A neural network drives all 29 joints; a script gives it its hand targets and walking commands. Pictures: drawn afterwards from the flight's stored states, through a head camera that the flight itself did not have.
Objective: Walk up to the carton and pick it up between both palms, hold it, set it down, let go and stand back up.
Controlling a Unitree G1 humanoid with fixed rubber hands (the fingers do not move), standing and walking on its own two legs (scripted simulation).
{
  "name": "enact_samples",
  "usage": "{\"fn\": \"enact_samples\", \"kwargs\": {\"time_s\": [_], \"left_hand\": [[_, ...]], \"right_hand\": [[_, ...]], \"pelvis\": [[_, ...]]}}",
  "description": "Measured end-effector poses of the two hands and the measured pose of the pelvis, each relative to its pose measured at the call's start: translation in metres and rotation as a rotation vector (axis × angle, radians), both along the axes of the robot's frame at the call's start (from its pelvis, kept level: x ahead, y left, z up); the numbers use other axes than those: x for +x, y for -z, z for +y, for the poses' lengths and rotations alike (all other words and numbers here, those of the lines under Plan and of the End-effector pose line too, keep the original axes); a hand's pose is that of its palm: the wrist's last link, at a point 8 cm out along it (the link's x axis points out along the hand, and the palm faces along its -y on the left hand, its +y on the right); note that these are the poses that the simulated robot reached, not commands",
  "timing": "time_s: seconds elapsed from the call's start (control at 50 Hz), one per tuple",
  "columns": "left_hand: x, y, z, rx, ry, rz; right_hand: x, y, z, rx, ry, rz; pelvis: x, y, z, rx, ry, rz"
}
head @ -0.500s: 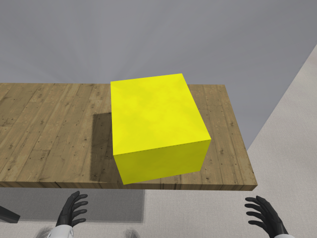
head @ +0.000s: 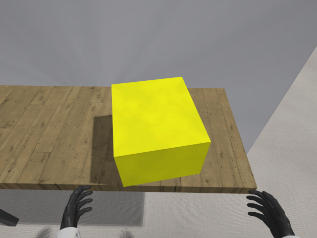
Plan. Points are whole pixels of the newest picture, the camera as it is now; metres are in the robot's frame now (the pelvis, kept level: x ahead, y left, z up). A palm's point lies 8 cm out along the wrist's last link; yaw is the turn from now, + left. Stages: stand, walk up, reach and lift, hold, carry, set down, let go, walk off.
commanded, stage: reach and lift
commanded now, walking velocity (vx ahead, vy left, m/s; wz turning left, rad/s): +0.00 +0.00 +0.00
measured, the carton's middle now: (154, 128) +0.43 +0.07 -0.01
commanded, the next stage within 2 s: none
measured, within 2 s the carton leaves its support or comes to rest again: neither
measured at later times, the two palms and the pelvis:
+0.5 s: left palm (76, 204) +0.18 +0.24 +0.00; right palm (269, 201) +0.23 -0.22 +0.00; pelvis +0.00 -0.01 +0.00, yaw +1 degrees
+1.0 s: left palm (74, 170) +0.24 +0.25 +0.05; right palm (265, 163) +0.30 -0.22 +0.05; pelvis -0.01 -0.01 +0.00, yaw +0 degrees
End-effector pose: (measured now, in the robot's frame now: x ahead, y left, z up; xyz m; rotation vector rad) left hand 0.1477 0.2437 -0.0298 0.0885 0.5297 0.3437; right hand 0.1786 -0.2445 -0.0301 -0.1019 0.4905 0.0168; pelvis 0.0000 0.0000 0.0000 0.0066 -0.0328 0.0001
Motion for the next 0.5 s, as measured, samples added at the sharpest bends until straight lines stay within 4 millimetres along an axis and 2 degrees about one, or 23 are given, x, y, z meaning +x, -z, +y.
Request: {"fn": "enact_samples", "kwargs": {"time_s": [0.34, 0.5], "left_hand": [[0.018, -0.019, -0.006, -0.027, -0.008, -0.18], [0.032, -0.026, -0.009, -0.052, -0.013, -0.197]], "right_hand": [[0.024, -0.024, 0.014, 0.077, -0.033, -0.149], [0.047, -0.033, 0.024, 0.1, -0.052, -0.175]], "pelvis": [[-0.001, 0.001, -0.005, -0.003, -0.014, 0.004], [-0.005, 0.002, -0.005, -0.004, -0.018, 0.006]]}}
